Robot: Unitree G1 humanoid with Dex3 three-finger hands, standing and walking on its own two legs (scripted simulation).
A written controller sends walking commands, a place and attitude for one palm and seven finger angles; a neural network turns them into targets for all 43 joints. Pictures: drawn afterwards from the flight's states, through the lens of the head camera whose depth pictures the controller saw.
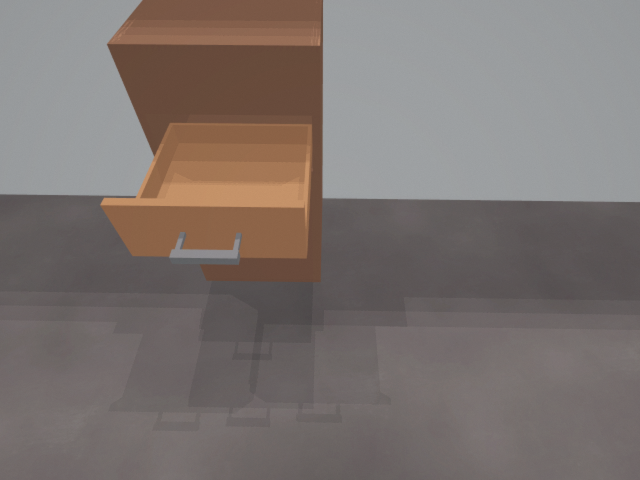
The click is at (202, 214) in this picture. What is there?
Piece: drawer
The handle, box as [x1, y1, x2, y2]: [169, 232, 241, 264]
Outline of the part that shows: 169,256 172,263 238,264 238,249 241,234 236,233 234,246 232,250 194,250 181,248 185,237 185,233 180,232 176,246 174,249 171,250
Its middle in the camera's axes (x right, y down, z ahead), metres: -0.23 +0.02 +0.77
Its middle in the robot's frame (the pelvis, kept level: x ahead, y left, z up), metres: +0.54 +0.26 -0.14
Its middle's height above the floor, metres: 0.64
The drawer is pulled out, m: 0.30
